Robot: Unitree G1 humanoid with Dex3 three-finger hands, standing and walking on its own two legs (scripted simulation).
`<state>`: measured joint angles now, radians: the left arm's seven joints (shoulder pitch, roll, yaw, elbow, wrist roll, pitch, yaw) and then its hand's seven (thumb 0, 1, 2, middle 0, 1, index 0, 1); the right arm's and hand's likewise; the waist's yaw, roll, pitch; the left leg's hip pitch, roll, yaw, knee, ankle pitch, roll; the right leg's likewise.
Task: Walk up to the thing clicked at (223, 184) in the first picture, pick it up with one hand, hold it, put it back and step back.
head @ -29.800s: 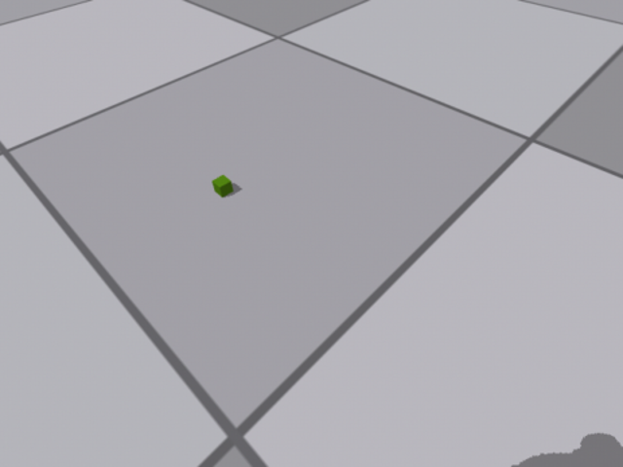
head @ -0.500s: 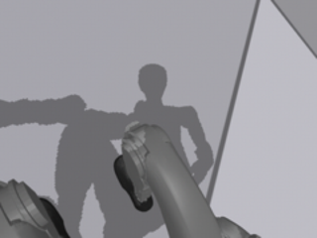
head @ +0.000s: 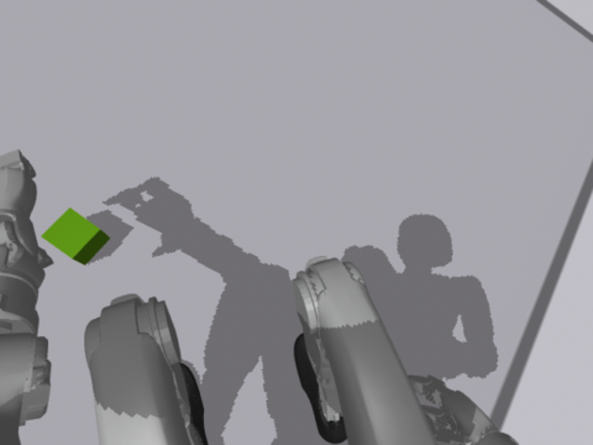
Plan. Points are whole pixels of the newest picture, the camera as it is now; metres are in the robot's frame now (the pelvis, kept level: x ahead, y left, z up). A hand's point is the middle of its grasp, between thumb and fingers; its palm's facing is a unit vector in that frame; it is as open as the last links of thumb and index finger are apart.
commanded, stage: withdraw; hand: left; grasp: from above
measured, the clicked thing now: (77, 237) +0.47 +0.31 -0.32
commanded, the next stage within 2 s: home in 0.36 s
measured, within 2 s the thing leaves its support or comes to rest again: neither
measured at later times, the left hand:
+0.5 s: hand (24, 214) +0.46 +0.32 -0.16, palm faces -0.39 -0.05 -0.92, open 12.9 cm
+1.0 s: hand out of the picture +0.34 +0.28 +0.01, palm faces -0.27 -0.62 -0.73, open 8.1 cm
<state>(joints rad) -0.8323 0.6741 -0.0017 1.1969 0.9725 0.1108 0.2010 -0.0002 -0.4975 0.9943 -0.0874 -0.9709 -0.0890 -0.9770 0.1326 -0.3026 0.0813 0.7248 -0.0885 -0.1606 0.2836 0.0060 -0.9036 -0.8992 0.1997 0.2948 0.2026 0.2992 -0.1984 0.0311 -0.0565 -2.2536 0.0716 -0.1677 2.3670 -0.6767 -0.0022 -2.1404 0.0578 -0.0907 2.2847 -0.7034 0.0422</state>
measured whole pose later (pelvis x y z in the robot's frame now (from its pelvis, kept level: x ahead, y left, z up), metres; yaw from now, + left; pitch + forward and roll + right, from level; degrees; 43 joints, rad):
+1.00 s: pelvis +0.00 +0.00 +0.12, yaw +5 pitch +33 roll -6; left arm -0.35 0.50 0.03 0.58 0.55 0.07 0.03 0.00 0.71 0.88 -0.21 -0.35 -0.22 -0.35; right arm 0.15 -0.27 -0.01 0.62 0.02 0.01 0.04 0.01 -0.90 -0.90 0.20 0.29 0.21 0.30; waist -0.07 0.04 -0.19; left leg -1.90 0.06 -0.09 1.95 -0.63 0.00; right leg -1.81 0.02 -0.05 1.91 -0.67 0.03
